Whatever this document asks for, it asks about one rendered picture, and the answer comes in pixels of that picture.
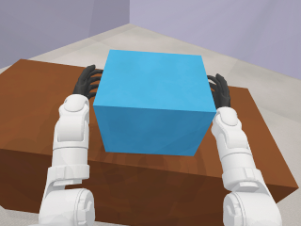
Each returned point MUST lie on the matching robot right hand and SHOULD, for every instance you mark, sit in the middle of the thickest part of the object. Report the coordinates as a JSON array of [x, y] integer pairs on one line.
[[221, 93]]

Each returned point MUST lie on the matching robot left hand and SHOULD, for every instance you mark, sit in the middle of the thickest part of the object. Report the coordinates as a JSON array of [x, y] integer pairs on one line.
[[83, 87]]

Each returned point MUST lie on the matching right robot forearm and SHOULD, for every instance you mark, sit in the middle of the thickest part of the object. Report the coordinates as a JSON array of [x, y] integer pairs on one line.
[[239, 170]]

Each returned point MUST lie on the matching carton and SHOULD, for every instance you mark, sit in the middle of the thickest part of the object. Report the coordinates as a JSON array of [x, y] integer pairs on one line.
[[153, 103]]

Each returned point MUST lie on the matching left robot forearm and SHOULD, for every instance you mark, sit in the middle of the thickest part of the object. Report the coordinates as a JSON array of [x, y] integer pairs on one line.
[[71, 138]]

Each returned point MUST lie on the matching robot right upper arm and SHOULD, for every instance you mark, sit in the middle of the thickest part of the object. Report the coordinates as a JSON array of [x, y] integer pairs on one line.
[[250, 209]]

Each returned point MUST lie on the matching pedestal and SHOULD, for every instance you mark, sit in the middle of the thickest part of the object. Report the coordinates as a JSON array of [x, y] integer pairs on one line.
[[132, 189]]

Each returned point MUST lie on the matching robot left upper arm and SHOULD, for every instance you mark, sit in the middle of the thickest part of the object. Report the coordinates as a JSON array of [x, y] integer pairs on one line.
[[68, 207]]

